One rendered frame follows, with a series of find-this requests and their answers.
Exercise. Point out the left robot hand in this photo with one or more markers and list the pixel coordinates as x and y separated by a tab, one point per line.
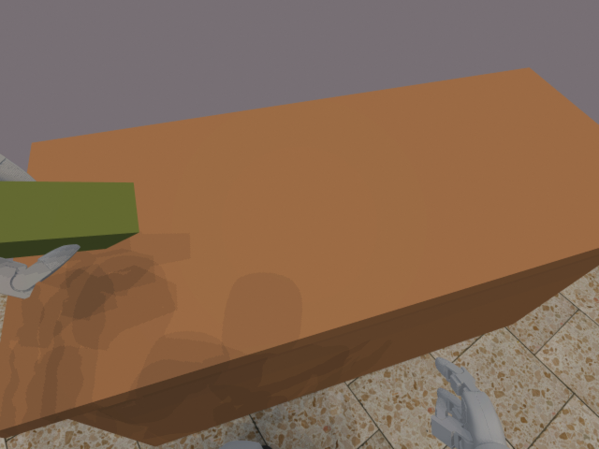
16	279

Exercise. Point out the sponge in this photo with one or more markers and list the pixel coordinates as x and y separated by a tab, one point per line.
37	217

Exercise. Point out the right robot hand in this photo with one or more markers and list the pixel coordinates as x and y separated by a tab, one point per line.
474	420

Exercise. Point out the table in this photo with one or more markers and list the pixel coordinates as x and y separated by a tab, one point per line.
287	249

